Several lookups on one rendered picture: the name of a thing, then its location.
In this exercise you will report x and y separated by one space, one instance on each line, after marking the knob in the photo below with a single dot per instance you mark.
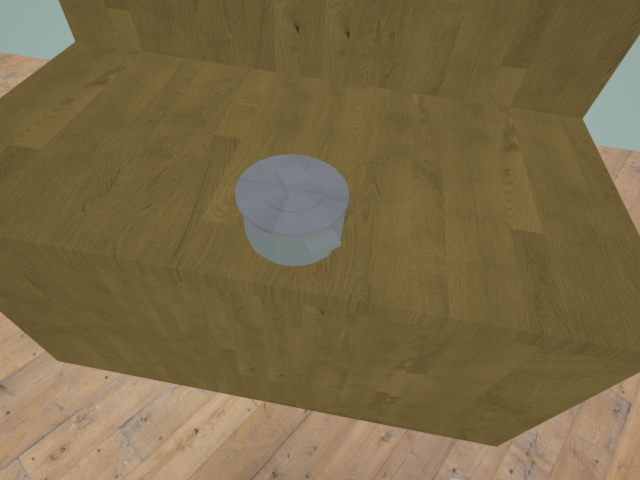
293 178

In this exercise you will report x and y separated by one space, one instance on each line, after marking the lid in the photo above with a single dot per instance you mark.
263 203

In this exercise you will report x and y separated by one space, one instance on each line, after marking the pot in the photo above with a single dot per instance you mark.
294 251

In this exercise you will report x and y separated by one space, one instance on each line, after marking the table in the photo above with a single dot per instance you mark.
488 277

